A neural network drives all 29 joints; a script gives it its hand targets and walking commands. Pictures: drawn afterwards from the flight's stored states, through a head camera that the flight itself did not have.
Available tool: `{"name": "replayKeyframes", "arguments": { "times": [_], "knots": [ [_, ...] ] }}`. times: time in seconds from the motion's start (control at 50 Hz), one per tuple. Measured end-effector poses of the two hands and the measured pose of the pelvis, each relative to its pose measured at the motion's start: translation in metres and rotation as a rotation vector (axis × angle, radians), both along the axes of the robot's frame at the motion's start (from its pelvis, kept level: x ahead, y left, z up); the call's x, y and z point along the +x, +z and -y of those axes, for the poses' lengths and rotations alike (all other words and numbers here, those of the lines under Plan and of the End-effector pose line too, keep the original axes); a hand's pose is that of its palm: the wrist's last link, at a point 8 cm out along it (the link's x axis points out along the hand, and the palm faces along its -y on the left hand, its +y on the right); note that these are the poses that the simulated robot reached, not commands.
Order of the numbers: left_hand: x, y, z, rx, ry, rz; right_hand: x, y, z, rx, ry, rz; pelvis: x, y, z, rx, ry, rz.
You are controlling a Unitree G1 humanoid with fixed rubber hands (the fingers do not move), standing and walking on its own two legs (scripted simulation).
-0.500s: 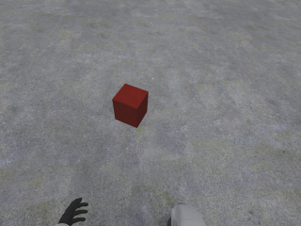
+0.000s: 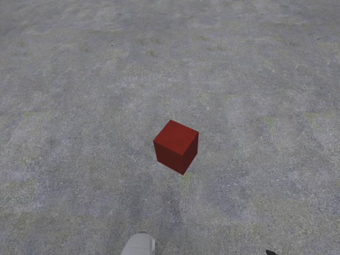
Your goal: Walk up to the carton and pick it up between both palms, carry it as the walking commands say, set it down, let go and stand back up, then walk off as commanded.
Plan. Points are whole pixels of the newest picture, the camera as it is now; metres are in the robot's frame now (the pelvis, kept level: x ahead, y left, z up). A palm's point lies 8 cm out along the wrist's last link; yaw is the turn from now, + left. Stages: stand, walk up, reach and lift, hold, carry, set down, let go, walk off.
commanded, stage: walk up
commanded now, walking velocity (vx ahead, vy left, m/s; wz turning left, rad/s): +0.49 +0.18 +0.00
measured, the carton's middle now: (176, 147) +0.83 +0.09 -0.66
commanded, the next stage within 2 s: none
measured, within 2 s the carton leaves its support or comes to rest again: neither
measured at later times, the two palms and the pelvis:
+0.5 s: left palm (93, 181) +0.33 +0.31 -0.14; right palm out of the picture +0.16 -0.18 -0.12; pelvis +0.22 +0.07 +0.00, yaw +0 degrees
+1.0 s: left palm (96, 186) +0.31 +0.28 -0.12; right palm (250, 172) +0.40 -0.20 -0.16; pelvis +0.35 +0.04 +0.00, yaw +0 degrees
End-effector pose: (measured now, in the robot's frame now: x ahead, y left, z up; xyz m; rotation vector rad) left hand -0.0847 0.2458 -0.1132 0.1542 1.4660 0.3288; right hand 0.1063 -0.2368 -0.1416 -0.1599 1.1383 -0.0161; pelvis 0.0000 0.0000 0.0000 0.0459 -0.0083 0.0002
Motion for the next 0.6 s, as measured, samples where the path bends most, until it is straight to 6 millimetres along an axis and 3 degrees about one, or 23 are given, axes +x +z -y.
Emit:
{"name": "replayKeyframes", "arguments": {
  "times": [0.1,0.16,0.2,0.26,0.32,0.38,0.48,0.6],
  "knots": [
    [0.021,-0.01,-0.013,-0.04,0.055,-0.055,0.095,0.009,-0.044,0.012,0.072,0.093,0.048,-0.006,-0.027,-0.024,0.003,-0.011],
    [0.052,-0.028,-0.034,-0.071,0.058,-0.072,0.145,0.01,-0.068,-0.018,0.094,0.154,0.083,-0.018,-0.048,-0.046,-0.001,-0.026],
    [0.083,-0.044,-0.049,-0.09,0.027,-0.068,0.163,0.006,-0.075,-0.059,0.076,0.177,0.103,-0.027,-0.062,-0.051,-0.006,-0.03],
    [0.161,-0.049,-0.07,-0.091,-0.047,0.032,0.15,0.008,-0.073,-0.098,0.012,0.108,0.127,-0.021,-0.072,-0.052,-0.012,-0.027],
    [0.247,-0.043,-0.084,-0.084,-0.128,0.159,0.118,0.013,-0.067,-0.124,-0.064,-0.006,0.152,-0.012,-0.079,-0.058,-0.012,-0.025],
    [0.317,-0.036,-0.088,-0.086,-0.19,0.236,0.088,0.019,-0.063,-0.144,-0.138,-0.099,0.175,-0.005,-0.08,-0.068,-0.006,-0.018],
    [0.403,-0.029,-0.072,-0.117,-0.244,0.312,0.057,0.025,-0.059,-0.156,-0.221,-0.236,0.21,-0.001,-0.073,-0.078,0.0,-0.002],
    [0.482,-0.022,-0.029,-0.132,-0.292,0.388,0.065,0.007,-0.058,-0.102,-0.258,-0.336,0.254,-0.007,-0.054,-0.05,-0.009,0.002]
  ]
}}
